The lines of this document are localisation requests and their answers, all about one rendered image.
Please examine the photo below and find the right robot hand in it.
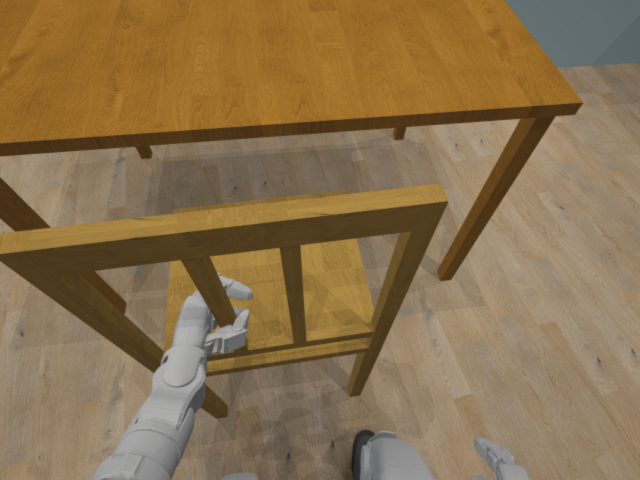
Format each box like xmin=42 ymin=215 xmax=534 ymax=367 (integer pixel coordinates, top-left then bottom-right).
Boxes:
xmin=471 ymin=437 xmax=530 ymax=480

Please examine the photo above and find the left robot hand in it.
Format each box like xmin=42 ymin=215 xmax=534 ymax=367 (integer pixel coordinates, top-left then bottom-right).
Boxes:
xmin=172 ymin=273 xmax=253 ymax=357

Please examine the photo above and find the robot right foot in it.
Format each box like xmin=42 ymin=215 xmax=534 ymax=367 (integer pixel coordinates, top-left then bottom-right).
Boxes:
xmin=352 ymin=430 xmax=375 ymax=480

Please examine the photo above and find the robot right shin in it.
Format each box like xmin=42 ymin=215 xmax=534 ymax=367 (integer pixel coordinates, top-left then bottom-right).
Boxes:
xmin=368 ymin=431 xmax=396 ymax=442

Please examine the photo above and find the chair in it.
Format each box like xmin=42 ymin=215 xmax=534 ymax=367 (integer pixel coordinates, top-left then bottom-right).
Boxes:
xmin=0 ymin=184 xmax=449 ymax=419

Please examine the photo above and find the robot left forearm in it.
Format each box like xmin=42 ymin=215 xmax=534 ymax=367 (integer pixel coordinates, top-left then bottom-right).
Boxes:
xmin=90 ymin=345 xmax=207 ymax=480

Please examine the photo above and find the table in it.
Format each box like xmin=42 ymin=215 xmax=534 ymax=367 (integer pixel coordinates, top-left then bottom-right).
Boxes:
xmin=0 ymin=0 xmax=583 ymax=314

